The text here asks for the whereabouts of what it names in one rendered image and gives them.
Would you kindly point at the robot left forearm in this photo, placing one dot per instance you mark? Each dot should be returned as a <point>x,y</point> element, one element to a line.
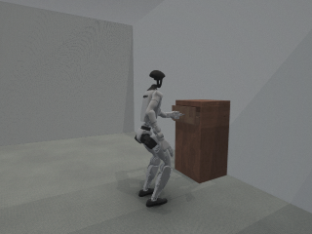
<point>164,114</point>

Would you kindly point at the robot thigh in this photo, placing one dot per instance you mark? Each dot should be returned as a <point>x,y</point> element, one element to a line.
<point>155,160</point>
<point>152,142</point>

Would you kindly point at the robot right forearm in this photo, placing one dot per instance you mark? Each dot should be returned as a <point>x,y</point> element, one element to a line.
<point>154,125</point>

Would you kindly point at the robot left hand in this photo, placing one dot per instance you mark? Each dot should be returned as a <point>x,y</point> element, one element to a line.
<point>175,114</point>

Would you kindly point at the robot right hand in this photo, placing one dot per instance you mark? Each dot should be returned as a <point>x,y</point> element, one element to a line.
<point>164,145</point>

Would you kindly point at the right robot upper arm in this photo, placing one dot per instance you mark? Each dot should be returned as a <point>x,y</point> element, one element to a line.
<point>156,97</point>

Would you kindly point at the robot right thigh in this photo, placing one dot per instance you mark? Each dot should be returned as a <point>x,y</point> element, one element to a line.
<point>152,142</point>

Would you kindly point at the drawer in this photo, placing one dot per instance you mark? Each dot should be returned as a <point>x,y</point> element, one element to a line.
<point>190,116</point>

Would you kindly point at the robot left thigh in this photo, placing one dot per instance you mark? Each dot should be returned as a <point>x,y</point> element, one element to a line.
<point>155,160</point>

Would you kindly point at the cabinet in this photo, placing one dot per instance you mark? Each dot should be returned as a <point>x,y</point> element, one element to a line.
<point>201,151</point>

